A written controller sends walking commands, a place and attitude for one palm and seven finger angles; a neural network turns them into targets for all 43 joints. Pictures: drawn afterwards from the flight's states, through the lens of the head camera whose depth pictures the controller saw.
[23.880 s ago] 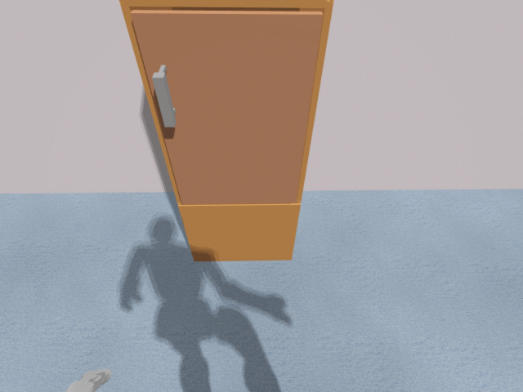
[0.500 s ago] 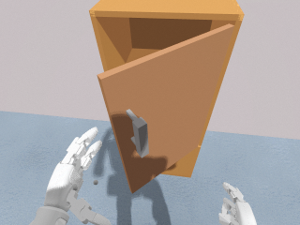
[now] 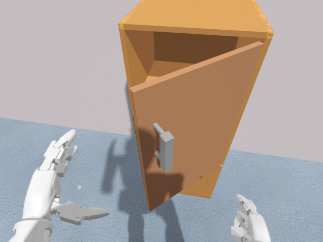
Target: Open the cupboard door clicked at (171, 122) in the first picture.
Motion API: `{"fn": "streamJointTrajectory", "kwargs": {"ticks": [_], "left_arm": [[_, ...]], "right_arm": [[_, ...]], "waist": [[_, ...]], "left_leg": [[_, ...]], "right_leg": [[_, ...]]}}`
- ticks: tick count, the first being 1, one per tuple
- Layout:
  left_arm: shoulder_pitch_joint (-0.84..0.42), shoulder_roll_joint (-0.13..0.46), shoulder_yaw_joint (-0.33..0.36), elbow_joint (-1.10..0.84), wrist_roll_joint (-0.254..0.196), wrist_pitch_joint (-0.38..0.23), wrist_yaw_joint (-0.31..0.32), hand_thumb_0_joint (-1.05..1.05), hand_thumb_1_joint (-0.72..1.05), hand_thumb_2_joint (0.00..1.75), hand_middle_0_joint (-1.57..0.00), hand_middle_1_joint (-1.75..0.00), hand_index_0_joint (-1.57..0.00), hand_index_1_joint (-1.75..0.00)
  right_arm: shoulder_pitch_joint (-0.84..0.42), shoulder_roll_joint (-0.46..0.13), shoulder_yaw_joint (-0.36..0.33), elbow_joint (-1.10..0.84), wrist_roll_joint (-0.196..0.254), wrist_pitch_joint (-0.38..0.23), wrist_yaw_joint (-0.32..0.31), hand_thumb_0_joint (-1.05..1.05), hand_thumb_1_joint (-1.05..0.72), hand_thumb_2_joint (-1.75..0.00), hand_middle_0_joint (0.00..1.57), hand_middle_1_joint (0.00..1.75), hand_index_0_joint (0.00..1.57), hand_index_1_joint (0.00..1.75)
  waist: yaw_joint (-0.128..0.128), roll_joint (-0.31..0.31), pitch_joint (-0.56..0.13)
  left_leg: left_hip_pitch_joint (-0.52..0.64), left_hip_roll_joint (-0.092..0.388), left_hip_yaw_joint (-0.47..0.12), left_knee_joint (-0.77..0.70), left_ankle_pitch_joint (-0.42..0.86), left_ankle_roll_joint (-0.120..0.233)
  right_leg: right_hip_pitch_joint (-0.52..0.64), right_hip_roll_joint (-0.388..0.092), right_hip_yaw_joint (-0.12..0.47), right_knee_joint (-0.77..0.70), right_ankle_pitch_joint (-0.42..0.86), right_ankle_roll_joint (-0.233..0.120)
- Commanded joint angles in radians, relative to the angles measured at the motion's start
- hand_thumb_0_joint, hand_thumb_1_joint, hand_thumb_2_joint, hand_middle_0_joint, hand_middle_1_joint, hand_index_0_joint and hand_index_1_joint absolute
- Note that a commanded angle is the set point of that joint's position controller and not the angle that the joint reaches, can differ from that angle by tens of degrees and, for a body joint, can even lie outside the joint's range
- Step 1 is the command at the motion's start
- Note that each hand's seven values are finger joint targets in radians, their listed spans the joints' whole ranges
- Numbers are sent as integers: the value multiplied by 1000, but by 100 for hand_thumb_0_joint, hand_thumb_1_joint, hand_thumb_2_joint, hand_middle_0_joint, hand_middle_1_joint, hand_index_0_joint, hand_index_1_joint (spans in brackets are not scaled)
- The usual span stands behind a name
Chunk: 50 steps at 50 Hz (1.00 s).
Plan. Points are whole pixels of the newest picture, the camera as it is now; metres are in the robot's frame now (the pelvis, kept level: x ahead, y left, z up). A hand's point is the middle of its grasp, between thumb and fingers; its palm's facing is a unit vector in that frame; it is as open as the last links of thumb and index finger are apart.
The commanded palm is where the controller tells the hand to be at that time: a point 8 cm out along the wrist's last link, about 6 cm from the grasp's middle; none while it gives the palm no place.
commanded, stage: draw the hand back to the body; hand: left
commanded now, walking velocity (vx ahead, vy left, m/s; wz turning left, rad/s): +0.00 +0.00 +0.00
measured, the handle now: (161, 147) +0.32 +0.04 +0.09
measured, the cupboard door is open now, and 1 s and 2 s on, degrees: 44 44 44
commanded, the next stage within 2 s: step back with the hand held close in 0.90 s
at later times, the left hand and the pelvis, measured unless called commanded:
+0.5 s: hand (47, 157) +0.22 +0.25 +0.17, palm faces +0.40 -0.82 -0.40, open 9.3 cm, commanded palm +0.17 +0.30 +0.19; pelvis +0.02 +0.00 +0.02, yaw -2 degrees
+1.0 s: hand (51, 155) +0.22 +0.24 +0.17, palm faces +0.42 -0.81 -0.41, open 7.4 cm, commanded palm +0.17 +0.28 +0.19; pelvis +0.03 -0.01 +0.02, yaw -1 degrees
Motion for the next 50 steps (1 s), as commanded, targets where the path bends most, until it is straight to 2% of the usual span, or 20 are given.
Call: {"fn": "streamJointTrajectory", "kwargs": {"ticks": [1, 2, 5, 7, 11, 12, 15, 20, 21, 23, 26, 28, 32, 35, 36, 41, 43, 45, 46, 50], "left_arm": [[-88, 162, 128, -193, 34, -76, 75, 0, 2, 52, -17, -30, -17, -30], [-87, 146, 121, -205, 34, -80, 78, 0, 6, 54, -17, -30, -17, -30], [-106, 162, 140, -223, 41, -92, 92, 0, 17, 58, -17, -30, -17, -30], [-97, 172, 166, -194, 38, -92, 99, 0, 23, 62, -18, -30, -18, -30], [-90, 195, 216, -150, 40, -92, 103, 0, 37, 68, -18, -30, -18, -30], [-81, 176, 210, -139, 35, -90, 100, 0, 41, 69, -18, -30, -18, -30], [-118, 205, 254, -132, 31, -93, 101, 0, 51, 74, -19, -30, -19, -30], [-132, 239, 310, -144, 30, -96, 102, 0, 69, 81, -19, -30, -19, -30], [-144, 256, 324, -146, 33, -97, 103, 0, 73, 82, -19, -30, -19, -30], [-153, 251, 333, -142, 27, -93, 103, 0, 80, 86, -20, -30, -20, -30], [-178, 291, 381, -114, 24, -91, 107, 0, 90, 90, -20, -30, -20, -30], [-152, 230, 333, -73, 18, -82, 97, 0, 90, 90, -20, -30, -20, -30], [-160, 219, 312, -65, 19, -77, 91, 0, 90, 90, -20, -30, -20, -30], [-183, 252, 336, -97, 20, -82, 92, 0, 90, 90, -20, -30, -20, -30], [-190, 277, 351, -109, 24, -85, 94, 0, 90, 90, -20, -30, -20, -30], [-174, 288, 367, -135, 23, -89, 98, 0, 90, 90, -20, -30, -20, -30], [-153, 263, 354, -108, 18, -85, 96, 0, 90, 90, -20, -30, -20, -30], [-160, 256, 350, -88, 15, -83, 92, 0, 90, 90, -20, -30, -20, -30], [-161, 253, 346, -69, 17, -82, 91, 0, 90, 90, -20, -30, -20, -30], [-175, 245, 338, -65, 15, -88, 86, 0, 90, 90, -20, -30, -20, -30]], "right_arm": [[-142, -99, -45, -132, -14, -55, -18, 0, -90, -90, 20, 30, 20, 30], [-148, -97, -44, -130, -16, -56, -17, 0, -90, -90, 20, 30, 20, 30], [-156, -100, -45, -111, -19, -60, -13, 0, -90, -90, 20, 30, 20, 30], [-161, -102, -48, -96, -21, -61, -12, 0, -90, -90, 20, 30, 20, 30], [-167, -112, -59, -73, -20, -50, -7, 0, -90, -90, 20, 30, 20, 30], [-168, -109, -59, -73, -21, -43, -4, 0, -90, -90, 20, 30, 20, 30], [-172, -112, -66, -66, -20, -30, -2, 0, -90, -90, 20, 30, 20, 30], [-172, -113, -73, -55, -20, -19, 5, 0, -90, -90, 20, 30, 20, 30], [-174, -117, -75, -50, -19, -19, 6, 0, -90, -90, 20, 30, 20, 30], [-171, -115, -77, -49, -18, -14, 9, 0, -90, -90, 20, 30, 20, 30], [-177, -119, -82, -40, -17, -7, 8, 0, -90, -90, 20, 30, 20, 30], [-174, -118, -82, -45, -17, 3, 13, 0, -90, -90, 20, 30, 20, 30], [-177, -124, -89, -49, -17, 14, 18, 0, -90, -90, 20, 30, 20, 30], [-181, -124, -90, -52, -19, 15, 16, 0, -90, -90, 20, 30, 20, 30], [-186, -126, -92, -49, -18, 14, 13, 0, -90, -90, 20, 30, 20, 30], [-186, -116, -88, -45, -19, 5, 12, 0, -90, -90, 20, 30, 20, 30], [-187, -110, -87, -44, -18, 8, 12, 0, -90, -90, 20, 30, 20, 30], [-186, -112, -88, -42, -16, 12, 13, 0, -90, -90, 20, 30, 20, 30], [-189, -114, -90, -38, -15, 14, 12, 0, -90, -90, 20, 30, 20, 30], [-192, -117, -93, -41, -16, 18, 13, 0, -90, -90, 20, 30, 20, 30]], "waist": [[2, -6, -12], [0, 13, -19], [2, 36, -40], [4, -5, -24], [13, -32, -27], [10, -20, -11], [12, -42, -4], [20, 14, -46], [21, 43, -50], [17, 27, -43], [21, 21, -36], [13, -15, -7], [11, -16, -17], [17, -25, -50], [21, 1, -62], [23, 23, -69], [20, -10, -45], [15, -18, -21], [15, 1, -10], [14, -36, -11]], "left_leg": [[154, -8, -3, -184, 77, 14], [167, -7, -4, -200, 83, 12], [207, -5, -6, -231, 129, 10], [212, -1, -7, -251, 152, 10], [239, 5, 1, -276, 224, 9], [238, 4, 4, -284, 229, 9], [249, 4, 12, -296, 238, 10], [289, 4, 21, -296, 347, 8], [294, 5, 20, -296, 368, 6], [299, 7, 21, -300, 385, 4], [305, 6, 26, -296, 399, 8], [300, 8, 29, -303, 391, 10], [309, 6, 33, -305, 391, 15], [319, -1, 36, -301, 383, 19], [327, 0, 39, -298, 390, 19], [332, -4, 40, -289, 420, 15], [323, -4, 45, -290, 414, 18], [321, -4, 47, -292, 388, 19], [316, -4, 51, -294, 382, 19], [320, -4, 47, -301, 347, 23]], "right_leg": [[-67, -13, 23, -221, 90, -13], [-50, -14, 21, -221, 95, -14], [-9, -11, 17, -231, 139, -15], [16, -10, 13, -244, 165, -13], [59, -5, 11, -259, 226, -13], [61, -7, 13, -263, 236, -11], [73, -5, 15, -281, 248, -10], [116, -6, 20, -280, 344, -12], [125, -6, 21, -282, 354, -14], [125, -5, 18, -283, 367, -11], [127, -3, 22, -297, 389, -12], [114, -3, 18, -299, 389, -5], [122, -5, 20, -304, 398, -2], [134, -6, 24, -306, 406, -1], [142, -9, 29, -308, 417, -4], [149, -10, 28, -305, 452, -6], [138, -9, 27, -307, 458, -1], [121, -7, 30, -319, 440, 1], [121, -10, 30, -323, 437, -1], [113, -7, 30, -330, 394, 4]]}}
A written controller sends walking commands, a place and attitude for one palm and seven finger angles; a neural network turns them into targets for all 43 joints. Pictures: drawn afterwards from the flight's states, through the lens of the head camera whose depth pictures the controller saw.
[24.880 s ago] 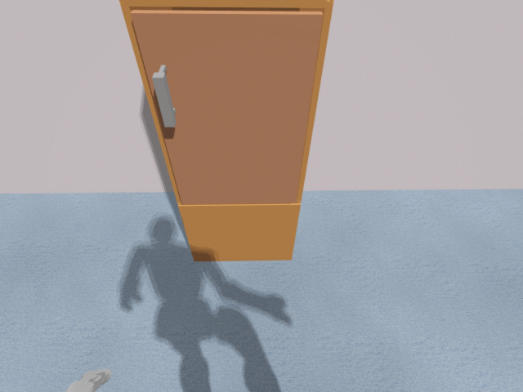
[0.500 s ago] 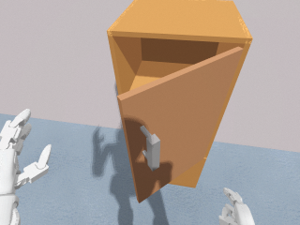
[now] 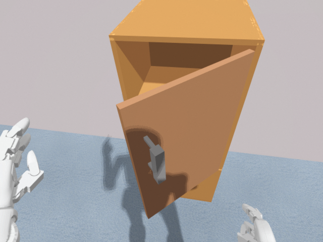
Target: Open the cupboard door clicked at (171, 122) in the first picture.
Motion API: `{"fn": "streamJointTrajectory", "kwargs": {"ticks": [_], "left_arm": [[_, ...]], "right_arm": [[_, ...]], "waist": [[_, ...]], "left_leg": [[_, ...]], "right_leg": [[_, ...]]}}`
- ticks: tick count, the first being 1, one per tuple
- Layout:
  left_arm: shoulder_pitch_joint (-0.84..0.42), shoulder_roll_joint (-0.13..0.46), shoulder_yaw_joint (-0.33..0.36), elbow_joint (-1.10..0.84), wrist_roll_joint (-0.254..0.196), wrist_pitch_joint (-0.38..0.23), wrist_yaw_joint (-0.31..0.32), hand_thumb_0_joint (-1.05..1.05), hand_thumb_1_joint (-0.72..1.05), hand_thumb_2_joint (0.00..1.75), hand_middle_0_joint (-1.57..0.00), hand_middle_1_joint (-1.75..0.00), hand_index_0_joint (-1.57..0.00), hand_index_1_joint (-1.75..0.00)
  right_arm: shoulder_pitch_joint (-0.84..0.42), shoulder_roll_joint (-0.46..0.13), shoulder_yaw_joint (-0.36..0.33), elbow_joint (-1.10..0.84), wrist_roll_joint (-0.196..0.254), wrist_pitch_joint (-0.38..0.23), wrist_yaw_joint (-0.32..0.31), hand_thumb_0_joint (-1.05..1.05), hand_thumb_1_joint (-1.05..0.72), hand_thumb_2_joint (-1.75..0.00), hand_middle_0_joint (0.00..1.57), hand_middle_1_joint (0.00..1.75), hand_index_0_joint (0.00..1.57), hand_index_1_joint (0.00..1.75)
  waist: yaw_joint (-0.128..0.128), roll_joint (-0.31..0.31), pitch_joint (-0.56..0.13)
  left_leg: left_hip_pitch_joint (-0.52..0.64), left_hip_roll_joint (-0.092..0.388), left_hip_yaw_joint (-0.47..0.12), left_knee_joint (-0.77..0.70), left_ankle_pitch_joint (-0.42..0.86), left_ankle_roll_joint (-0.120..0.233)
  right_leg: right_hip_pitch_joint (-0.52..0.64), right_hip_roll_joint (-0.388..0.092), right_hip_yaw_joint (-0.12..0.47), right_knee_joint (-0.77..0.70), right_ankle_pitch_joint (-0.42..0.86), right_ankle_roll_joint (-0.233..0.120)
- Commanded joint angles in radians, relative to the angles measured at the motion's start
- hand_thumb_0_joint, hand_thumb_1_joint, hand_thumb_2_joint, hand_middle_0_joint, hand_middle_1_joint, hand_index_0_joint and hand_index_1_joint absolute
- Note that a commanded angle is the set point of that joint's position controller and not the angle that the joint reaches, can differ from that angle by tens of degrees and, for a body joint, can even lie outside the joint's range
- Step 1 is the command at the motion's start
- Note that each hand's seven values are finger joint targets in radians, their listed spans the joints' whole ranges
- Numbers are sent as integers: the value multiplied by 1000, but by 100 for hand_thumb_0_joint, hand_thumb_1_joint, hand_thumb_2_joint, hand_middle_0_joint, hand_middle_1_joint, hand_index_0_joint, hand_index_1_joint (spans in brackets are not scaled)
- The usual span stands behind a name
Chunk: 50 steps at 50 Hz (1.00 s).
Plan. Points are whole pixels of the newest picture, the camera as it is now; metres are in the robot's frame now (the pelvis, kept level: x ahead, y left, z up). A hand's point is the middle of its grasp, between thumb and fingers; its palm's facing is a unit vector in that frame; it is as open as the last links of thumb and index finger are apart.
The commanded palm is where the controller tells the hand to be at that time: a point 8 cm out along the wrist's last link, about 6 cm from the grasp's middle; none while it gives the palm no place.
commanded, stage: step back with the hand held close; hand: left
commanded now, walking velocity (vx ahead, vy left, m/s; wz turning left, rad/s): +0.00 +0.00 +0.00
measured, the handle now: (153, 159) +0.30 +0.06 +0.07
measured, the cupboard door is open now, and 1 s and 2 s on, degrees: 44 44 44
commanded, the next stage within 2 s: stop stepping back and stand still in 0.98 s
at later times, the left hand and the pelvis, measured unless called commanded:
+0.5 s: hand (12, 199) +0.14 +0.28 +0.16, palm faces +0.35 -0.79 -0.51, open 7.4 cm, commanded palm +0.08 +0.32 +0.17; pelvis -0.07 +0.02 -0.01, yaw -1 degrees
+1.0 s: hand out of the picture +0.01 +0.32 +0.18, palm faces +0.50 -0.73 -0.46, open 7.4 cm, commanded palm -0.05 +0.35 +0.17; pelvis -0.18 +0.04 -0.02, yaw +3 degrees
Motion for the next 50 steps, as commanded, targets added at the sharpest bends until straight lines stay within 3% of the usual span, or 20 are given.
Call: {"fn": "streamJointTrajectory", "kwargs": {"ticks": [1, 2, 3, 5, 8, 15, 17, 21, 26, 29, 31, 35, 37, 39, 41, 42, 43, 45, 47, 50], "left_arm": [[-144, 227, 140, -274, -4, -79, 18, 0, 90, 90, -20, -30, -20, -30], [-175, 336, 253, -283, -1, -111, 20, 0, 90, 90, -20, -30, -20, -30], [-75, 255, 192, -206, 3, -111, 7, 0, 90, 90, -20, -30, -20, -30], [-8, 218, 155, -193, 9, -98, 0, 0, 90, 90, -20, -30, -20, -30], [50, 214, 157, -222, 9, -103, 6, 0, 90, 90, -20, -30, -20, -30], [82, 274, 214, -326, 8, -113, 28, 0, 90, 90, -20, -30, -20, -30], [102, 283, 229, -330, 7, -117, 37, 0, 90, 90, -20, -30, -20, -30], [116, 273, 226, -329, 9, -128, 42, 0, 90, 90, -20, -30, -20, -30], [105, 254, 221, -310, 24, -155, 50, 0, 90, 90, -20, -30, -20, -30], [77, 239, 217, -302, 40, -173, 54, 0, 90, 90, -20, -30, -20, -30], [50, 263, 229, -327, 44, -186, 58, 0, 90, 90, -20, -30, -20, -30], [17, 266, 212, -385, 38, -201, 75, 0, 90, 90, -20, -30, -20, -30], [16, 266, 215, -386, 38, -205, 85, 0, 90, 90, -20, -30, -20, -30], [8, 258, 224, -383, 48, -206, 90, 0, 90, 90, -20, -30, -20, -30], [2, 269, 260, -369, 62, -205, 89, 0, 90, 90, -20, -30, -20, -30], [-24, 278, 268, -390, 58, -206, 84, 0, 90, 90, -20, -30, -20, -30], [-38, 290, 271, -403, 47, -209, 81, 0, 90, 90, -20, -30, -20, -30], [30, 261, 255, -377, 35, -209, 81, 0, 90, 90, -20, -30, -20, -30], [129, 234, 233, -329, 14, -195, 79, 0, 90, 90, -20, -30, -20, -30], [96, 244, 222, -335, -8, -186, 66, 0, 90, 90, -20, -30, -20, -30]], "right_arm": [[-146, -103, -38, -174, 1, -66, -13, 0, -90, -90, 20, 30, 20, 30], [-124, -122, -38, -197, 9, -46, -12, 0, -90, -90, 20, 30, 20, 30], [-133, -105, -37, -176, 4, -27, -11, 0, -90, -90, 20, 30, 20, 30], [-129, -108, -43, -199, 5, -3, -6, 0, -90, -90, 20, 30, 20, 30], [-119, -113, -54, -217, 10, 19, -9, 0, -90, -90, 20, 30, 20, 30], [-110, -110, -68, -256, 18, 41, -19, 0, -90, -90, 20, 30, 20, 30], [-110, -108, -68, -258, 17, 41, -24, 0, -90, -90, 20, 30, 20, 30], [-112, -120, -72, -260, 15, 29, -23, 0, -90, -90, 20, 30, 20, 30], [-96, -133, -69, -261, 10, 4, -20, 0, -90, -90, 20, 30, 20, 30], [-80, -137, -69, -260, 7, -17, -17, 0, -90, -90, 20, 30, 20, 30], [-73, -139, -73, -251, 3, -30, -21, 0, -90, -90, 20, 30, 20, 30], [-40, -120, -67, -215, 0, -59, -19, 0, -90, -90, 20, 30, 20, 30], [-36, -121, -63, -198, -7, -68, -25, 0, -90, -90, 20, 30, 20, 30], [-44, -138, -62, -207, -6, -77, -29, 0, -90, -90, 20, 30, 20, 30], [-80, -152, -70, -218, -8, -84, -37, 0, -90, -90, 20, 30, 20, 30], [-68, -127, -74, -216, -13, -85, -32, 0, -90, -90, 20, 30, 20, 30], [-55, -107, -79, -206, -19, -92, -22, 0, -90, -90, 20, 30, 20, 30], [-59, -104, -89, -187, -11, -109, -4, 0, -90, -90, 20, 30, 20, 30], [-67, -94, -81, -182, -6, -110, 9, 0, -90, -90, 20, 30, 20, 30], [-100, -94, -66, -167, -6, -101, 25, 0, -90, -90, 20, 30, 20, 30]], "waist": [[7, -16, -101], [-43, -52, -18], [-45, -87, -41], [-48, -124, -58], [-48, -47, -134], [-48, -61, -212], [-45, -27, -215], [-45, 27, -158], [-58, 48, -56], [-63, 23, -34], [-65, 5, -38], [-80, -81, -95], [-83, -29, -91], [-78, 50, -55], [-59, 248, -52], [-52, 245, -90], [-55, 174, -114], [-53, 100, -161], [-55, 132, -152], [-55, 180, -111]], "left_leg": [[98, -16, 16, -26, 261, 40], [47, 5, -10, 25, 247, 57], [38, 5, -17, 46, 240, 56], [28, 4, -5, 64, 268, 51], [46, 26, 1, 59, 375, 46], [31, 53, -10, 57, 460, 39], [9, 63, -24, 35, 456, 41], [-93, 73, -52, -13, 293, 46], [-326, 87, -102, -106, -197, 65], [-422, 94, -122, -110, -350, 77], [-394, 74, -113, -65, -351, 70], [-132, 6, -63, 136, -159, 29], [-132, 24, -95, 112, -217, 30], [-292, 85, -181, -20, -414, 53], [-633, 220, -349, -326, -650, 117], [-651, 257, -374, -358, -579, 138], [-530, 248, -352, -322, -423, 135], [-337, 230, -279, -258, -297, 130], [-301, 213, -208, -271, -283, 101], [-348, 192, -131, -276, -289, 35]], "right_leg": [[-79, -22, 8, -72, 311, 17], [-194, -70, 80, -124, 382, 24], [-181, -92, 77, -110, 417, 22], [-177, -102, 73, -92, 481, 30], [-155, -100, 59, -43, 514, 34], [-146, -78, 53, 22, 507, 38], [-137, -70, 48, 44, 461, 36], [-157, -50, 48, 42, 287, 37], [-147, -33, 68, 39, 7, 31], [-144, -23, 78, 47, -135, 33], [-196, -39, 95, 9, -191, 19], [-421, -114, 143, -68, -135, -21], [-453, -111, 129, -50, -199, -17], [-382, -43, 84, 51, -288, 16], [-54, 79, -3, 427, -122, 47], [-14, 87, -4, 599, -114, 43], [-114, 75, 19, 650, -175, 33], [-219, 70, 20, 610, -217, 25], [-210, 73, -16, 516, -245, 16], [-127, 72, -36, 212, -275, -11]]}}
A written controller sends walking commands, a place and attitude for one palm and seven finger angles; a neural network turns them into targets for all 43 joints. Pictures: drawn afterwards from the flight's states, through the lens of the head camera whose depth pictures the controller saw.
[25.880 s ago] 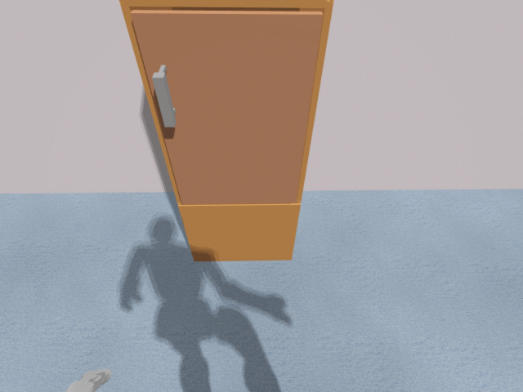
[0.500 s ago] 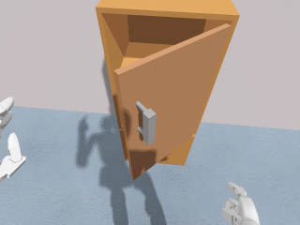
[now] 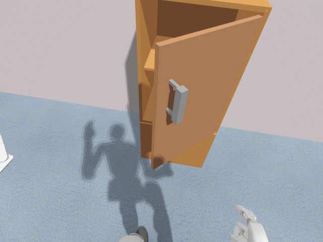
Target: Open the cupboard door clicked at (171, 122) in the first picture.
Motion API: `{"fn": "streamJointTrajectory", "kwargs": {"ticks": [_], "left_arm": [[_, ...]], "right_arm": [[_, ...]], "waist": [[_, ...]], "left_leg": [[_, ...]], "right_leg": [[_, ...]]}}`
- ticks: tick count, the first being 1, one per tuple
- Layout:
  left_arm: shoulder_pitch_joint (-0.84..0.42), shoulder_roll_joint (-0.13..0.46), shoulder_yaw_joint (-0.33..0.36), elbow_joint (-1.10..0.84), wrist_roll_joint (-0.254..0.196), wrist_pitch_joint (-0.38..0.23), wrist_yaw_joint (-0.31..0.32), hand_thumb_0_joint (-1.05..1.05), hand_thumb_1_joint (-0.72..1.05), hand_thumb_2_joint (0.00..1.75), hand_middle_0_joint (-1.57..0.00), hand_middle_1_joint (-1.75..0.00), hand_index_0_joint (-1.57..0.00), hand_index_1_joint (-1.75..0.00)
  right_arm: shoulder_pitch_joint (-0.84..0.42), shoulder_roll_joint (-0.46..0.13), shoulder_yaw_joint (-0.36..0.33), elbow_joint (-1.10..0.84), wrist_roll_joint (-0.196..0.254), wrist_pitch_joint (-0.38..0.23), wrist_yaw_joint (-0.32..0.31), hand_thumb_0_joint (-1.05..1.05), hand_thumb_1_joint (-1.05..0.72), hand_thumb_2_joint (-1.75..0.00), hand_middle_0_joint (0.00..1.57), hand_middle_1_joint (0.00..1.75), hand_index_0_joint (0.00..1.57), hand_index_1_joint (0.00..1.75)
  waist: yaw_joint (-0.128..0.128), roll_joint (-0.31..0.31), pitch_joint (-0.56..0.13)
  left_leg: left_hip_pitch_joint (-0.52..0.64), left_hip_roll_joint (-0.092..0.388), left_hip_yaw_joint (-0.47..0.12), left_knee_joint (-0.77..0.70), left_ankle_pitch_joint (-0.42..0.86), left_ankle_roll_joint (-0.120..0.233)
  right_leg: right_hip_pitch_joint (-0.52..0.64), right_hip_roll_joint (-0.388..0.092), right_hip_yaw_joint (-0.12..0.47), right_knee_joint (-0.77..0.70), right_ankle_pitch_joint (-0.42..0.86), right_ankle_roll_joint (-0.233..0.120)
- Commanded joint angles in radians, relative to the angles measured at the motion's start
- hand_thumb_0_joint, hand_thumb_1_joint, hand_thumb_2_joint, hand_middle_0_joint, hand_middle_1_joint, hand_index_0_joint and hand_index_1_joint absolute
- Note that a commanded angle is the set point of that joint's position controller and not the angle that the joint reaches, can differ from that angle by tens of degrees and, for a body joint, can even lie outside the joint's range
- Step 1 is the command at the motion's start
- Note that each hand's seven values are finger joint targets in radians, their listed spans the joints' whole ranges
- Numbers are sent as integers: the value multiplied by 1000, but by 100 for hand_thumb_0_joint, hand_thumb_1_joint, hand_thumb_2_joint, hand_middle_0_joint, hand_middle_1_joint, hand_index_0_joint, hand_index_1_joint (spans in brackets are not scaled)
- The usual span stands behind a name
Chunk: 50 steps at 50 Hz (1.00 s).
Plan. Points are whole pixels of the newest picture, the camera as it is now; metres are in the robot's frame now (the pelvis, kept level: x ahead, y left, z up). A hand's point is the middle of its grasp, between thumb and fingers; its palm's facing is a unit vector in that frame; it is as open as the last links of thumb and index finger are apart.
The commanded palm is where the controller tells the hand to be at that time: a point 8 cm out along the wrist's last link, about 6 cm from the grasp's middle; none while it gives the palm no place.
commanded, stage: stop stepping back and stand still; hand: left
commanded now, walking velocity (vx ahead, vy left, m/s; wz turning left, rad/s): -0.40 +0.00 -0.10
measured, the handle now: (174, 101) +0.48 +0.00 +0.09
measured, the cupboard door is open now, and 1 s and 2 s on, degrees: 44 44 44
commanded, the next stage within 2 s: let the arm hang, fingers relaxed in 0.78 s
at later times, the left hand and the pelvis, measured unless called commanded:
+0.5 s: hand out of the picture +0.12 +0.25 +0.18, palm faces +0.31 -0.82 -0.48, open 7.4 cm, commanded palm +0.06 +0.30 +0.19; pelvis -0.11 +0.01 +0.01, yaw -5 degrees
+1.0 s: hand out of the picture +0.10 +0.26 +0.02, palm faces +0.14 -0.88 -0.45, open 7.4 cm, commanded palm none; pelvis -0.13 +0.03 +0.00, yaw -2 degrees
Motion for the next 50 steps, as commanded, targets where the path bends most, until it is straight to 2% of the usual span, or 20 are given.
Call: {"fn": "streamJointTrajectory", "kwargs": {"ticks": [1, 2, 3, 4, 8, 11, 13, 15, 16, 18, 21, 24, 26, 28, 31, 38, 43, 44, 46, 50], "left_arm": [[7, 141, 74, -159, -25, -42, -5, 0, 90, 90, -20, -30, -20, -30], [-38, 133, 48, -174, -21, -55, -12, 0, 90, 90, -20, -30, -20, -30], [-66, 186, 65, -184, -9, -63, -10, 0, 90, 90, -20, -30, -20, -30], [-129, 203, 62, -200, -1, -75, -4, 0, 90, 90, -20, -30, -20, -30], [-84, 170, 79, -170, 4, -30, -13, 0, 90, 90, -20, -30, -20, -30], [-99, 146, 71, -141, 2, -24, -1, 0, 90, 90, -20, -30, -20, -30], [-95, 112, 43, -163, 3, -31, 6, 0, 90, 90, -20, -30, -20, -30], [-94, 125, 44, -155, 8, -35, 4, 0, 90, 90, -20, -30, -20, -30], [10, 144, 86, -78, 6, -24, 9, 0, 90, 90, -20, -30, -20, -30], [5, 144, 72, -162, -3, -26, -16, 0, 90, 90, -20, -30, -20, -30], [23, 150, 83, -188, 0, -35, -11, 0, 90, 90, -20, -30, -20, -30], [76, 139, 77, -161, 6, -27, -5, 0, 90, 90, -20, -30, -20, -30], [68, 172, 103, -135, 14, -23, -2, 0, 90, 90, -20, -30, -20, -30], [13, 152, 78, -120, 6, -22, -5, 0, 90, 90, -20, -30, -20, -30], [-77, 156, 85, -79, 9, -58, -1, 0, 90, 90, -20, -30, -20, -30], [-106, 101, 7, -22, 28, -60, 8, 0, 90, 90, -20, -30, -20, -30], [-46, 139, 66, -151, 15, -79, 8, 0, 90, 90, -20, -30, -20, -30], [-87, -108, -365, 657, 108, 124, -146, 0, 90, 90, -20, -30, -20, -30], [-67, -179, -358, 704, 83, 227, -174, 0, 90, 90, -20, -30, -20, -30], [-146, -116, -380, 905, 88, 208, -178, 0, 90, 90, -20, -30, -20, -30]], "right_arm": [[-144, -154, -55, -139, -3, -51, 3, 0, -90, -90, 20, 30, 20, 30], [-125, -137, -56, -123, 7, -46, 7, 0, -90, -90, 20, 30, 20, 30], [-126, -134, -60, -111, 11, -39, 9, 0, -90, -90, 20, 30, 20, 30], [-152, -146, -52, -97, -11, -42, 9, 0, -90, -90, 20, 30, 20, 30], [-144, -125, -23, -151, 11, -44, -15, 0, -90, -90, 20, 30, 20, 30], [-127, -137, -12, -115, 2, -69, -38, 0, -90, -90, 20, 30, 20, 30], [-89, -171, -24, -134, 8, -88, -39, 0, -90, -90, 20, 30, 20, 30], [-66, -187, -39, -145, 17, -87, -21, 0, -90, -90, 20, 30, 20, 30], [-68, -179, -40, -157, 14, -91, -19, 0, -90, -90, 20, 30, 20, 30], [-76, -161, -28, -145, -6, -80, -8, 0, -90, -90, 20, 30, 20, 30], [-105, -173, -33, -155, -3, -84, -5, 0, -90, -90, 20, 30, 20, 30], [-117, -173, -34, -164, -1, -65, -9, 0, -90, -90, 20, 30, 20, 30], [-123, -171, -46, -167, -9, -44, -15, 0, -90, -90, 20, 30, 20, 30], [-108, -164, -64, -149, -2, -35, -14, 0, -90, -90, 20, 30, 20, 30], [-68, -161, -47, -109, -13, -56, -11, 0, -90, -90, 20, 30, 20, 30], [-72, -152, -41, -100, -13, -88, -42, 0, -90, -90, 20, 30, 20, 30], [-81, -192, -54, -141, 0, -87, -26, 0, -90, -90, 20, 30, 20, 30], [-88, -335, -89, 96, -9, -74, 61, 0, -90, -90, 20, 30, 20, 30], [-28, -206, -67, 77, -6, 19, 54, 0, -90, -90, 20, 30, 20, 30], [-49, -182, -37, 90, -25, 49, 52, 0, -90, -90, 20, 30, 20, 30]], "waist": [[17, 180, -76], [8, 16, -85], [14, -234, -69], [29, -240, -12], [6, -175, -123], [-1, -26, -133], [9, 132, -177], [11, 108, -179], [10, 85, -176], [-7, 223, -131], [5, 145, -64], [-3, 139, -56], [0, 30, -35], [18, -245, 2], [-21, -63, -55], [7, -127, 1], [21, 84, -93], [-40, 103, 4], [3, 144, -15], [28, -227, -87]], "left_leg": [[36, 138, -93, -208, -540, -55], [161, 60, -24, 38, -463, -96], [250, -35, -15, 448, -390, -122], [93, -78, -37, 685, -485, -128], [25, -24, -25, 466, -389, -72], [254, -51, 26, 43, -250, -39], [421, 83, -112, -76, 119, -12], [503, 184, -190, -32, 299, 24], [534, 159, -179, 2, 460, 19], [403, 156, -238, -126, 311, -26], [150, 177, -230, -242, -419, 49], [5, 117, -155, -222, -714, 16], [-52, 24, -71, 27, -670, -19], [-110, -45, -14, 564, -504, -47], [-109, 6, -50, 595, -412, -56], [246, -28, 67, 99, -351, -18], [332, 132, -169, -43, -16, 37], [145, 123, -134, 75, 120, 34], [99, 137, -127, -11, 159, 45], [74, 49, -112, 92, -119, 4]], "right_leg": [[93, -29, 1, -412, -9, -36], [-53, -156, 161, -604, -21, -73], [-322, -407, 526, -776, -73, -149], [-289, -468, 478, -741, 229, -186], [79, -312, 214, -426, 858, -119], [99, -244, 163, -391, 750, -68], [64, -131, 107, -281, 532, 5], [-43, -84, 79, -286, 193, 23], [-65, -61, 36, -275, 286, 14], [-22, -48, 9, -198, 119, 26], [106, -60, 4, -236, 99, 17], [235, -43, -41, -368, 105, -8], [203, -132, 134, -507, -39, -81], [36, -412, 596, -723, -255, -223], [82, -383, 423, -634, 37, -197], [-56, -286, 228, -605, -19, -116], [44, -105, 71, -330, 373, 7], [-49, -158, -18, -178, 462, 12], [2, -116, 11, -144, 183, 7], [99, -186, 96, -337, 376, -22]]}}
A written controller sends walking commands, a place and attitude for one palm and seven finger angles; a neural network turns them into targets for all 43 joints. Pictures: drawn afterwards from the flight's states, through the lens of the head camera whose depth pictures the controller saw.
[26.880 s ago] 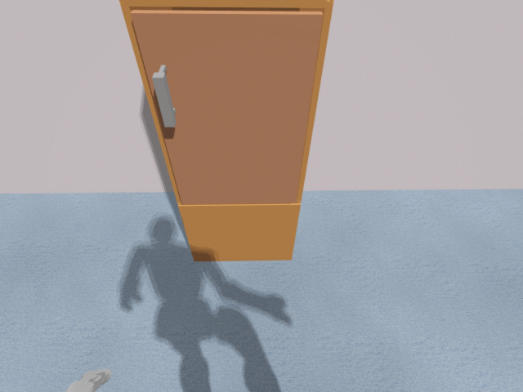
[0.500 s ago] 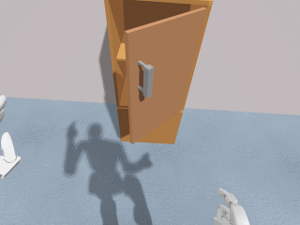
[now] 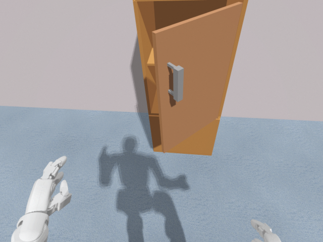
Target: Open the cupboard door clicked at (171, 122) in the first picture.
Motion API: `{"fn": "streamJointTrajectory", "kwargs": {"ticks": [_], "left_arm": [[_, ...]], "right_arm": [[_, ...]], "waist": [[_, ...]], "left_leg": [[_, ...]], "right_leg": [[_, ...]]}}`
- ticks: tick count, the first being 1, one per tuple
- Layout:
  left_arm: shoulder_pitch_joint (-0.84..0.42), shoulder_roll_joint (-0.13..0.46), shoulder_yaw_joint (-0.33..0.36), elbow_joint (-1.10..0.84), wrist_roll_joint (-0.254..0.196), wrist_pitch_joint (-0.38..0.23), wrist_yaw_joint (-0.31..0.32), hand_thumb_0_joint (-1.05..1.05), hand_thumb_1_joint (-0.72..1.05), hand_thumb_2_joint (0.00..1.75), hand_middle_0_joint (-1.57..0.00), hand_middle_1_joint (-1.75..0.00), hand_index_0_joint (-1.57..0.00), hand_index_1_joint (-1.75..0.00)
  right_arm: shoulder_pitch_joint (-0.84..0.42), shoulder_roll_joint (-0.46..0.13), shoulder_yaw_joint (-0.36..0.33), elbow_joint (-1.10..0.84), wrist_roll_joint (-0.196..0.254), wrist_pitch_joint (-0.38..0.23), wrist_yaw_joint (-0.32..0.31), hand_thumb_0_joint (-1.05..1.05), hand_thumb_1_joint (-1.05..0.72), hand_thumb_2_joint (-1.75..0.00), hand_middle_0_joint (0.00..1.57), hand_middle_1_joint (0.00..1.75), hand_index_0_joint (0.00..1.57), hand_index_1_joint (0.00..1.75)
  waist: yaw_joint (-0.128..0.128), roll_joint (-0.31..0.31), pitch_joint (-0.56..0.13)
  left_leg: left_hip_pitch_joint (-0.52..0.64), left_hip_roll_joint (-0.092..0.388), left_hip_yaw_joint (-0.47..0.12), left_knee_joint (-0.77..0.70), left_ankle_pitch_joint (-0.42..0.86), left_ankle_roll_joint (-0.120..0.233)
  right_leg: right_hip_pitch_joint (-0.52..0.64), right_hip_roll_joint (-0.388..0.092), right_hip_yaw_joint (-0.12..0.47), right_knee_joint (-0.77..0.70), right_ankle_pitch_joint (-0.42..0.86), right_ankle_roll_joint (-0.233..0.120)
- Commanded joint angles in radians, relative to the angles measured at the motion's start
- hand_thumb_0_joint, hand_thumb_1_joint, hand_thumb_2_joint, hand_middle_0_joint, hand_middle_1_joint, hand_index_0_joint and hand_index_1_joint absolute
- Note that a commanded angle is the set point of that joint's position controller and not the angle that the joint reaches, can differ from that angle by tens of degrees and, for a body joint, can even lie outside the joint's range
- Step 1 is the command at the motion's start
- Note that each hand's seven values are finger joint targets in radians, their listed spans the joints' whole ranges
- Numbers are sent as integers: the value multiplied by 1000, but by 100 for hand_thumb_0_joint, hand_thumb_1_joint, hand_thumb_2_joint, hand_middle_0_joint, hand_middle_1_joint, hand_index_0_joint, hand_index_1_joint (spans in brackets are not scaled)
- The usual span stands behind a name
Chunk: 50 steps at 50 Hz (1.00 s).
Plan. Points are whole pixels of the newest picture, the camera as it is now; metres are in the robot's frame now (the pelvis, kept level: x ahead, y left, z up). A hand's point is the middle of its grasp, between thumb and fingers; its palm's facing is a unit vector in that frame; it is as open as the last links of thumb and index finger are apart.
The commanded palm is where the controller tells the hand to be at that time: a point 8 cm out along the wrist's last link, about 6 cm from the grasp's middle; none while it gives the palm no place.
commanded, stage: let the arm hang, fingers relaxed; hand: left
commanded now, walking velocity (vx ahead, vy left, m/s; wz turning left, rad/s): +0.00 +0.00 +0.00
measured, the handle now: (174, 81) +0.60 -0.02 +0.09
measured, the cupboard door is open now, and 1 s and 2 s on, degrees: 44 44 44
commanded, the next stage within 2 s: look to check the result in 0.98 s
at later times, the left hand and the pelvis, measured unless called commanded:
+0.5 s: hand out of the picture -0.03 +0.22 -0.15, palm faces +0.04 -0.97 -0.26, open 7.3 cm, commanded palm none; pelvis +0.00 +0.02 +0.02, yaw +1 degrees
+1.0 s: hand out of the picture +0.01 +0.18 -0.16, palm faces +0.03 -0.98 -0.20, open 7.3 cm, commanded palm none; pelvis +0.00 +0.01 +0.02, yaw +0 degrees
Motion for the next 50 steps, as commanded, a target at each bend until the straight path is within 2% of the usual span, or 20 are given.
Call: {"fn": "streamJointTrajectory", "kwargs": {"ticks": [1, 2, 3, 4, 5, 6, 7, 8, 9, 10, 11, 13, 16, 20, 35, 36, 38, 44, 46, 50], "left_arm": [[37, 66, -75, 263, 12, 17, -34, 0, 90, 90, -20, -30, -20, -30], [-1, 76, -78, 327, 5, 12, -32, 0, 90, 90, -20, -30, -20, -30], [-32, 70, -87, 384, 0, 15, -28, 0, 90, 90, -20, -30, -20, -30], [-51, 63, -97, 434, -2, 18, -24, 0, 90, 90, -20, -30, -20, -30], [-62, 54, -107, 483, -6, 21, -21, 0, 90, 90, -20, -30, -20, -30], [-62, 51, -114, 529, -11, 22, -18, 0, 90, 90, -20, -30, -20, -30], [-49, 22, -121, 578, -17, 22, -17, 0, 90, 90, -20, -30, -20, -30], [-26, 10, -126, 627, -20, 25, -15, 0, 90, 90, -20, -30, -20, -30], [-5, 7, -126, 679, -22, 26, -15, 0, 90, 90, -20, -30, -20, -30], [23, -24, -109, 709, -18, 24, -12, 0, 90, 90, -20, -30, -20, -30], [29, -15, -111, 739, -18, 23, -11, 0, 90, 90, -20, -30, -20, -30], [19, -19, -120, 797, -20, 21, -15, 0, 90, 90, -20, -30, -20, -30], [6, -21, -125, 859, -20, 19, -17, 0, 90, 90, -20, -30, -20, -30], [13, -26, -136, 926, -20, 19, -17, 0, 90, 90, -20, -30, -20, -30], [25, -50, -140, 1000, -21, 20, -6, 0, 90, 90, -20, -30, -20, -30], [30, -48, -137, 999, -20, 18, -5, 0, 90, 90, -20, -30, -20, -30], [26, -56, -137, 998, -21, 18, -5, 0, 90, 90, -20, -30, -20, -30], [27, -65, -131, 995, -23, 15, -3, 0, 90, 90, -20, -30, -20, -30], [32, -64, -130, 995, -23, 13, -3, 0, 90, 90, -20, -30, -20, -30], [28, -68, -130, 994, -25, 12, -3, 0, 90, 90, -20, -30, -20, -30]], "right_arm": [[4, -55, -14, -53, -2, 12, 2, 0, -90, -90, 20, 30, 20, 30], [13, -59, -17, -27, -7, 30, 1, 0, -90, -90, 20, 30, 20, 30], [17, -56, -18, -7, -10, 46, 1, 0, -90, -90, 20, 30, 20, 30], [26, -46, -16, 14, -12, 57, 1, 0, -90, -90, 20, 30, 20, 30], [31, -34, -10, 40, -11, 62, 1, 0, -90, -90, 20, 30, 20, 30], [38, -32, -3, 58, -10, 63, 2, 0, -90, -90, 20, 30, 20, 30], [29, -29, 3, 80, -11, 59, 0, 0, -90, -90, 20, 30, 20, 30], [16, -32, 7, 101, -10, 59, -3, 0, -90, -90, 20, 30, 20, 30], [8, -25, 10, 119, -8, 61, -7, 0, -90, -90, 20, 30, 20, 30], [14, -9, 5, 130, -13, 62, -12, 0, -90, -90, 20, 30, 20, 30], [29, -7, 4, 139, -9, 65, -14, 0, -90, -90, 20, 30, 20, 30], [53, -4, 2, 172, -6, 66, -18, 0, -90, -90, 20, 30, 20, 30], [82, -14, -2, 206, -1, 66, -21, 0, -90, -90, 20, 30, 20, 30], [101, -24, 2, 251, 0, 64, -22, 0, -90, -90, 20, 30, 20, 30], [142, 28, 12, 339, -3, 68, -19, 0, -90, -90, 20, 30, 20, 30], [147, 32, 10, 338, -1, 68, -19, 0, -90, -90, 20, 30, 20, 30], [151, 42, 13, 347, -4, 66, -20, 0, -90, -90, 20, 30, 20, 30], [165, 56, 13, 350, -4, 62, -23, 0, -90, -90, 20, 30, 20, 30], [166, 52, 10, 349, -2, 63, -23, 0, -90, -90, 20, 30, 20, 30], [177, 57, 11, 355, -3, 63, -24, 0, -90, -90, 20, 30, 20, 30]], "waist": [[12, -362, -47], [2, -405, -26], [-6, -380, -13], [-15, -317, -8], [-20, -217, -3], [-21, -96, -13], [-11, 24, -14], [5, 123, -2], [14, 163, 12], [19, 207, 5], [20, 203, 2], [12, 121, -12], [8, 12, 13], [5, -37, 64], [4, -58, 133], [8, -70, 129], [5, -44, 119], [6, -18, 104], [7, -36, 101], [1, -31, 90]], "left_leg": [[-33, 32, -60, -12, 103, 20], [6, 13, -32, 39, 30, 12], [26, 9, -26, 59, -53, 8], [49, 12, -26, 29, -34, 7], [96, 23, -31, -27, 63, 9], [143, 43, -52, -83, 188, 11], [146, 77, -95, -133, 255, 19], [100, 98, -123, -171, 211, 29], [74, 97, -130, -194, 168, 32], [66, 98, -125, -207, 135, 33], [67, 95, -126, -208, 133, 32], [87, 100, -127, -223, 99, 30], [101, 111, -138, -250, 84, 32], [113, 108, -134, -273, 77, 34], [95, 91, -107, -303, 22, 27], [98, 89, -101, -294, 33, 27], [101, 86, -100, -292, 45, 25], [101, 86, -97, -281, 91, 24], [108, 86, -92, -272, 95, 23], [118, 87, -94, -268, 115, 22]], "right_leg": [[102, -158, 179, -246, 254, -51], [59, -200, 206, -285, 316, -91], [51, -202, 202, -291, 343, -111], [56, -187, 181, -280, 360, -106], [35, -170, 162, -271, 324, -87], [30, -132, 133, -241, 288, -58], [46, -90, 102, -211, 249, -32], [82, -66, 85, -222, 165, -18], [112, -59, 81, -235, 144, -17], [137, -57, 72, -251, 148, -23], [158, -57, 65, -259, 165, -24], [165, -60, 65, -279, 156, -28], [153, -62, 52, -300, 134, -28], [123, -69, 59, -322, 119, -26], [86, -74, 74, -336, 64, -21], [89, -75, 66, -338, 62, -20], [93, -77, 73, -332, 72, -21], [115, -77, 75, -328, 113, -24], [113, -76, 73, -332, 109, -24], [118, -77, 73, -331, 120, -25]]}}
